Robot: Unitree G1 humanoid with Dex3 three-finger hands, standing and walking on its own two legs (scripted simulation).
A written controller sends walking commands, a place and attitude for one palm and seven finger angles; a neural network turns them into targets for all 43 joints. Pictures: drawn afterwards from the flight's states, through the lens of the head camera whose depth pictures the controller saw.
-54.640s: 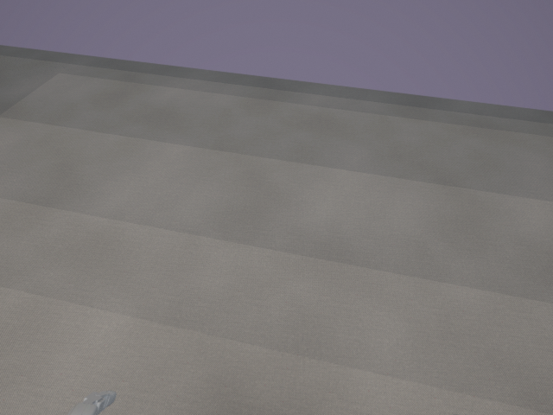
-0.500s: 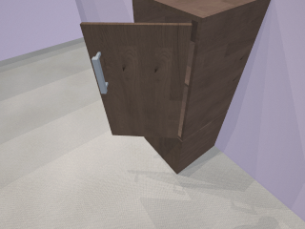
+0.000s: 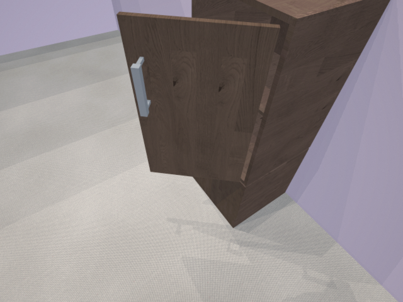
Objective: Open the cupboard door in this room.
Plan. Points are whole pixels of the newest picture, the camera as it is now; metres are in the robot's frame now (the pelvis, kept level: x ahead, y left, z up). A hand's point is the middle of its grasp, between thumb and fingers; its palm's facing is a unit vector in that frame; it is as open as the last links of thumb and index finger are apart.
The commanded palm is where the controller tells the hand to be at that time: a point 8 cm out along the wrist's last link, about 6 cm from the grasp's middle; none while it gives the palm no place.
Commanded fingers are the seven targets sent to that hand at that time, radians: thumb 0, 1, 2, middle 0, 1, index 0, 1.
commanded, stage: shuffle to correct the standing spot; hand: left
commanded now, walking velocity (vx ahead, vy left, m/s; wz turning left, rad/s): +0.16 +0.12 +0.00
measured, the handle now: (142, 87) +0.60 +0.21 +0.09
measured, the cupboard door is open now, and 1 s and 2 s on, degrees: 49 49 49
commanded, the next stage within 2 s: come to a stop and stand still in 0.04 s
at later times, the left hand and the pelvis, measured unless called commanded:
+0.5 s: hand (123, 286) +0.18 +0.19 -0.16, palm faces -0.01 -0.98 -0.21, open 7.4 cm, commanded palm none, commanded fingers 0.00 0.90 0.90 -0.20 -0.30 -0.20 -0.30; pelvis +0.08 +0.02 +0.01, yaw +1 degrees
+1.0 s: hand out of the picture +0.08 +0.21 -0.17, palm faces +0.08 -0.97 -0.21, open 7.4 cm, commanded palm none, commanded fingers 0.00 0.90 0.90 -0.20 -0.30 -0.20 -0.30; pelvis +0.05 +0.02 +0.00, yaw +0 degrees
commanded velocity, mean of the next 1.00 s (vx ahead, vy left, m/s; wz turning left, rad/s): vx -0.05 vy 0.02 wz -0.02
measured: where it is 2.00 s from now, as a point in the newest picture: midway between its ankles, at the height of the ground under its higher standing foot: outside the picture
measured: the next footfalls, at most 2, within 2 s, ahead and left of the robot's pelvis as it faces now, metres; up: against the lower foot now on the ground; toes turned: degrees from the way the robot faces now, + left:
right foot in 0.54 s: +0.10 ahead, -0.09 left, +0.00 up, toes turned -1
left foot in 0.94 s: +0.09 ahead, +0.14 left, +0.00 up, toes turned +1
